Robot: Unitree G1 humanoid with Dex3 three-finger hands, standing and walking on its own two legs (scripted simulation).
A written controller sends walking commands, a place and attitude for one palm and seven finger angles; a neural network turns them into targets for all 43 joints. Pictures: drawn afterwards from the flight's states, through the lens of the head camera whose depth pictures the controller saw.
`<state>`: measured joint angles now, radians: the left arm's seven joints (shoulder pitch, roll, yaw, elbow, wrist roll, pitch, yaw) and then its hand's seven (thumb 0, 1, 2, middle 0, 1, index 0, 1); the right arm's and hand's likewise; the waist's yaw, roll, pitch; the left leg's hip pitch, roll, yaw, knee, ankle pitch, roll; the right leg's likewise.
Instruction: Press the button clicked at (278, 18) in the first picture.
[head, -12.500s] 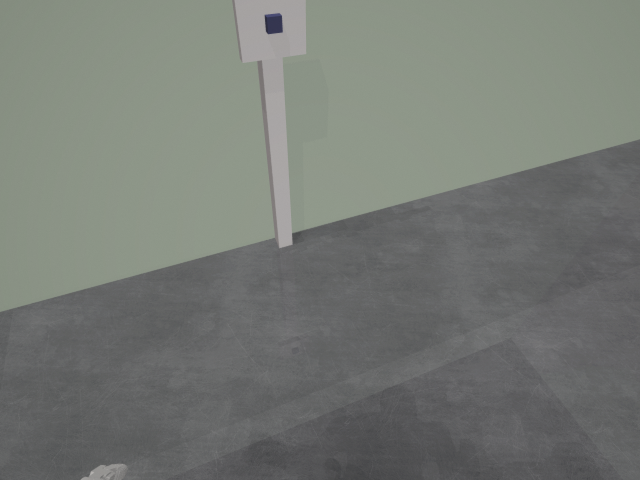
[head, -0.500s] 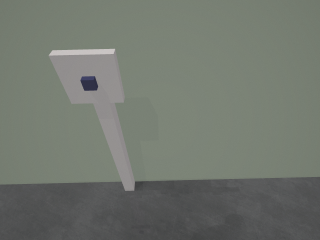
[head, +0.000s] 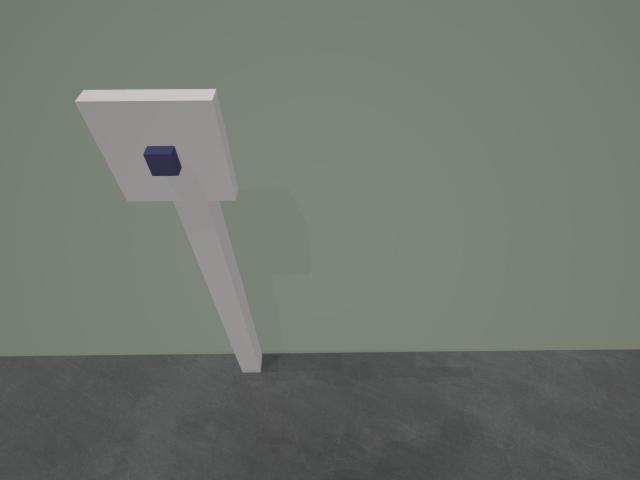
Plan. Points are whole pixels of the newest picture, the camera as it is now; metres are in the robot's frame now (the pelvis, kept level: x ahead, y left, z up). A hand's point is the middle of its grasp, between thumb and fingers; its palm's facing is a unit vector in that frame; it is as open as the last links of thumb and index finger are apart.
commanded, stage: look again from close up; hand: left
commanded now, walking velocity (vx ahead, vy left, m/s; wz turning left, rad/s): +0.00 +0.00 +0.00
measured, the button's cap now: (163, 159) +0.51 +0.26 +0.12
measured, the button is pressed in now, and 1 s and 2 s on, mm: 0 0 0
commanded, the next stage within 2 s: raise the hand and make a fist in 0.24 s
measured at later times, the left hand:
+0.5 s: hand (175, 459) +0.16 +0.19 -0.06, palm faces +0.29 -0.94 -0.18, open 7.0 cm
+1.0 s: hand (172, 448) +0.16 +0.18 +0.00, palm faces +0.03 -1.00 -0.05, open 3.8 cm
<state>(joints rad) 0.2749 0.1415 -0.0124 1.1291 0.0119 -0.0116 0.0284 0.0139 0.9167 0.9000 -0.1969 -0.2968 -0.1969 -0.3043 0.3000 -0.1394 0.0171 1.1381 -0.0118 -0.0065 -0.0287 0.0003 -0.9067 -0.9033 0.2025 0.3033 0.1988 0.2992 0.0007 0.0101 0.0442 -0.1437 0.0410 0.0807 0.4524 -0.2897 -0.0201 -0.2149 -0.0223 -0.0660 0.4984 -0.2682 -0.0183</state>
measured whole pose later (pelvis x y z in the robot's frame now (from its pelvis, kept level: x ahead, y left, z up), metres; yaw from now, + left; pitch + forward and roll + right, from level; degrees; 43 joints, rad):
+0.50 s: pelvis +0.00 +0.00 -0.01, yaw +2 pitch +2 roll +0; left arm 0.47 0.16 0.03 0.22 -0.14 -0.09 0.11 0.04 0.95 0.90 -0.25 -0.35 -0.25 -0.36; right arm 0.31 -0.23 -0.03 0.88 0.03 -0.23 -0.09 0.01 -0.92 -0.90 0.20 0.30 0.20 0.30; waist -0.01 0.04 -0.02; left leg -0.26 0.04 0.04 0.57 -0.34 -0.02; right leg -0.30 -0.03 -0.10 0.59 -0.32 -0.02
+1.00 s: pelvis -0.04 +0.00 -0.07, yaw +3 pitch +9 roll -2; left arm 0.43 0.20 0.09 -0.13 -0.22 -0.36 -0.23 0.02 0.90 0.90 -0.87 -1.03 -0.87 -1.04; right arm 0.21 -0.19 0.05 0.51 0.03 -0.20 -0.05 0.01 -0.90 -0.90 0.21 0.30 0.20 0.30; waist 0.03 0.03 -0.09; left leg -0.73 0.06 -0.03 1.06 -0.50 -0.02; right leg -0.72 -0.04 -0.14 1.01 -0.45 -0.03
